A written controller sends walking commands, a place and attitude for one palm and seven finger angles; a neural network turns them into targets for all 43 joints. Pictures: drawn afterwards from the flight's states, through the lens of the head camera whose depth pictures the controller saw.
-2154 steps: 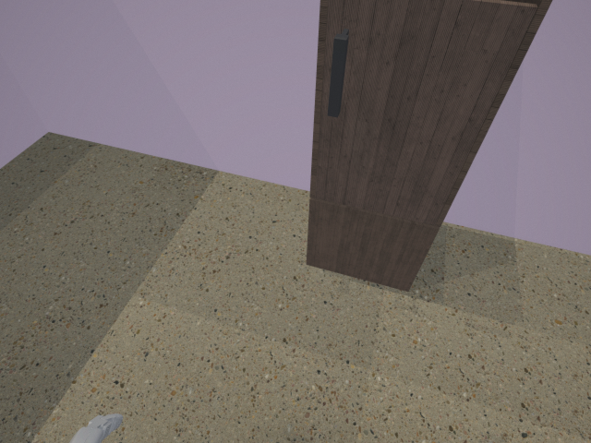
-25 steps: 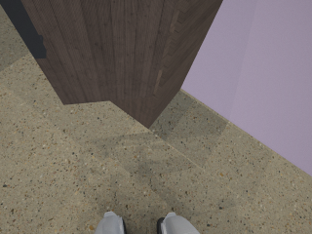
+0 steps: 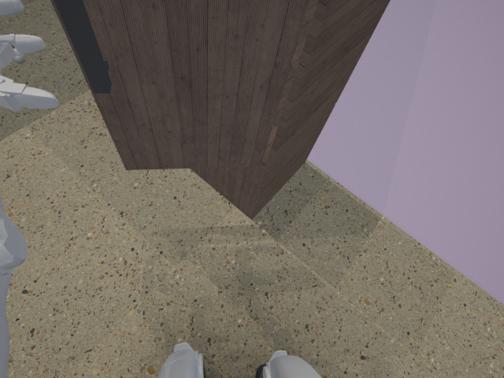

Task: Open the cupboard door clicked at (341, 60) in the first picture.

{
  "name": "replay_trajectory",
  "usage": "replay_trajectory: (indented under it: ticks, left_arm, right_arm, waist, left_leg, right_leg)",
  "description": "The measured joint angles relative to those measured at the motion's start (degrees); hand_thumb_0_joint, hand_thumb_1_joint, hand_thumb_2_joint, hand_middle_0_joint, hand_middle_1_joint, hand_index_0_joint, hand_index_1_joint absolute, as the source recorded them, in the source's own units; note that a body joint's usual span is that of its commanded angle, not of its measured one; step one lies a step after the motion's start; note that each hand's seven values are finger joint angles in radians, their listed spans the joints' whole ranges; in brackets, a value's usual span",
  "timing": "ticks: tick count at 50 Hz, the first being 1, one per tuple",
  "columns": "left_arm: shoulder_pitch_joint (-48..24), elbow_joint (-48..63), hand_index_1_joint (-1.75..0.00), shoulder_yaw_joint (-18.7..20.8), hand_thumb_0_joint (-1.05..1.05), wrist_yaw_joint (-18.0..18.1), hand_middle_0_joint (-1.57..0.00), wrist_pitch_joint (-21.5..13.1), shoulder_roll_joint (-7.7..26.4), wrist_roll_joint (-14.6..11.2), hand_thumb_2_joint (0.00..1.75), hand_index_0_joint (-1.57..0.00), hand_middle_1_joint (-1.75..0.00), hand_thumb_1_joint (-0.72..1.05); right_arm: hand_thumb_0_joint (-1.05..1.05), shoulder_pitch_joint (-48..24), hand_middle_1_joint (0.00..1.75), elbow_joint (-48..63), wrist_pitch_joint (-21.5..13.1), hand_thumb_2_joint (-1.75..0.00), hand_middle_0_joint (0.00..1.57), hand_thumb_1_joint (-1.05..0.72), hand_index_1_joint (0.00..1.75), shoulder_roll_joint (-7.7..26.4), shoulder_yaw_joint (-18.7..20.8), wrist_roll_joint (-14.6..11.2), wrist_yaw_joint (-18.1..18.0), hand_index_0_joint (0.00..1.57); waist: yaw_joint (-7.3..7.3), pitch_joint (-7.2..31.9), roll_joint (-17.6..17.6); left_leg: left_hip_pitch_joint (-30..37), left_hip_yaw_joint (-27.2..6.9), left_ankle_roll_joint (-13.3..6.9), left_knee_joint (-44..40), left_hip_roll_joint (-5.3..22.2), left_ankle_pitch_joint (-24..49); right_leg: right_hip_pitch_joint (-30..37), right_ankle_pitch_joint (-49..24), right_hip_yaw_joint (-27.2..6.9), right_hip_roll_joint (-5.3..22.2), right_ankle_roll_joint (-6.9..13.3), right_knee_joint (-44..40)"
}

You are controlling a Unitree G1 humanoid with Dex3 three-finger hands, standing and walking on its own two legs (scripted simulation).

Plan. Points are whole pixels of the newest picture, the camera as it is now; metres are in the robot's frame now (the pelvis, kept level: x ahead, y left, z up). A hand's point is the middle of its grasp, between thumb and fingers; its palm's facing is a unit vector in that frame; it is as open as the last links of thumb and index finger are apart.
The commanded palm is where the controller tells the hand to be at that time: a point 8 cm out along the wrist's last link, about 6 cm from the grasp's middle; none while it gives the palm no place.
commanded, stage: move the hooked fingers beside the handle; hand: left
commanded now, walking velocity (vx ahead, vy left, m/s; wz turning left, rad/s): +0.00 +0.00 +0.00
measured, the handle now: (86, 32) +0.61 +0.21 +0.13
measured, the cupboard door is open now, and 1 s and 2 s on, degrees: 46 46 46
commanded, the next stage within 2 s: slide the fingers in behind the handle in 1.48 s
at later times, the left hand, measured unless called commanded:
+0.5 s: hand (19, 55) +0.54 +0.28 +0.14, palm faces +0.04 -1.00 +0.01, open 14.0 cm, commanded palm +0.55 +0.31 +0.12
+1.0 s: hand (23, 54) +0.55 +0.28 +0.14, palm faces +0.04 -1.00 +0.03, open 14.0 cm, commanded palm +0.54 +0.30 +0.13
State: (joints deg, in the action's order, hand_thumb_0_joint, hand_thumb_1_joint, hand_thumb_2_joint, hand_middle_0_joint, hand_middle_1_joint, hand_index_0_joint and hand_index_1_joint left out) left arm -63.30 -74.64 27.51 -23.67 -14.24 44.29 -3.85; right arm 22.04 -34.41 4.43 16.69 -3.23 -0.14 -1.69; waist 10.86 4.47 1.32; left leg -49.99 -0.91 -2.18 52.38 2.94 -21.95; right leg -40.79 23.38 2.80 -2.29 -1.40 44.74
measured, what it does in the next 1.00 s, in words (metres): stands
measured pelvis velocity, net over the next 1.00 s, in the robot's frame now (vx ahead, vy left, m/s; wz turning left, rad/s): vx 0.01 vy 0.01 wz -0.02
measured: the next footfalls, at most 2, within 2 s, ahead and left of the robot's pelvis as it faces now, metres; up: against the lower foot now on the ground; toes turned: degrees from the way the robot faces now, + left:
none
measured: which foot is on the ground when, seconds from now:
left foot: down 0.00-1.00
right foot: down 0.00-1.00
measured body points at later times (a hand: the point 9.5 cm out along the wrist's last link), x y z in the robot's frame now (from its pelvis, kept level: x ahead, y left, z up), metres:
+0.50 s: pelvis -0.01 -0.01 -0.01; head +0.15 +0.02 +0.41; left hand +0.54 +0.33 +0.14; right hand -0.09 -0.27 -0.09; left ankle +0.02 +0.09 -0.69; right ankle -0.03 -0.15 -0.69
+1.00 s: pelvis +0.01 +0.01 +0.00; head +0.15 +0.05 +0.43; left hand +0.54 +0.33 +0.14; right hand -0.01 -0.25 -0.09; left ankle +0.02 +0.09 -0.69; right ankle -0.03 -0.15 -0.69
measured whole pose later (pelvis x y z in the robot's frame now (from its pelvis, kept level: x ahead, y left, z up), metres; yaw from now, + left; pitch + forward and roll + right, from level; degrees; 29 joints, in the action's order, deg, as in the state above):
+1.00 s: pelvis +0.01 +0.01 +0.00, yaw -1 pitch +22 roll -6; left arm -62.1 -72.0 28.5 -23.8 -10.9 45.4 -3.2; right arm 26.2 -34.0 5.2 15.7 -3.4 0.5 -0.7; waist 11.7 5.9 2.4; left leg -51.8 -0.7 -2.7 53.3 3.3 -23.6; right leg -42.0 23.8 2.3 -2.8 -1.7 44.0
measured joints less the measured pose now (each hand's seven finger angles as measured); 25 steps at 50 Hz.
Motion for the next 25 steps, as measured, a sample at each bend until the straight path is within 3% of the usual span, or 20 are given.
replay_trajectory:
  ticks: [9, 14, 19, 25]
  left_arm:
    - [-5.6, -6.7, -1.19, -0.8, -0.01, -1.9, -0.30, 1.8, 8.4, 2.1, 0.30, -0.30, -1.20, -0.50]
    - [-6.5, -6.3, -1.19, 1.3, -0.01, -3.9, -0.30, 0.9, 10.9, 1.7, 0.31, -0.30, -1.20, -0.50]
    - [-7.9, -7.4, -1.19, 2.1, -0.01, -4.8, -0.30, 2.5, 13.6, 2.8, 0.31, -0.30, -1.20, -0.50]
    - [-6.7, -6.9, -1.19, 2.2, -0.01, -4.9, -0.30, 3.5, 14.2, 3.2, 0.31, -0.30, -1.20, -0.50]
  right_arm:
    - [0.00, 2.6, 0.30, -0.3, -0.7, -0.90, 0.20, -0.91, 0.30, 1.3, -1.6, -0.7, -2.0, 0.21]
    - [0.00, 4.5, 0.30, -1.5, -0.6, -0.90, 0.20, -0.91, 0.30, 1.3, -1.8, -0.7, -2.6, 0.21]
    - [0.01, 5.9, 0.30, -1.5, -0.3, -0.90, 0.20, -0.91, 0.30, 1.2, -2.2, -0.9, -2.9, 0.21]
    - [0.01, 6.4, 0.30, -1.0, 0.1, -0.90, 0.20, -0.91, 0.30, 0.6, -2.3, -0.6, -2.6, 0.21]
  waist:
    - [2.63, -1.7, 0.7]
    - [3.35, -1.9, 0.8]
    - [4.34, -1.6, 1.0]
    - [4.16, -1.3, 1.3]
  left_leg:
    - [-4.2, -0.8, 0.8, 2.0, 1.1, 0.7]
    - [-6.0, -0.8, 1.1, 2.8, 2.0, 0.5]
    - [-7.1, -0.8, 1.1, 3.5, 2.5, 0.1]
    - [-7.6, -0.5, 0.7, 3.6, 2.3, -0.4]
  right_leg:
    - [-4.6, -0.4, 0.5, -1.2, 0.9, 2.6]
    - [-6.4, -0.5, 0.4, -1.9, 1.2, 3.2]
    - [-7.4, -0.5, 0.4, -2.5, 1.2, 3.2]
    - [-7.7, -0.3, 0.0, -2.3, 0.8, 2.9]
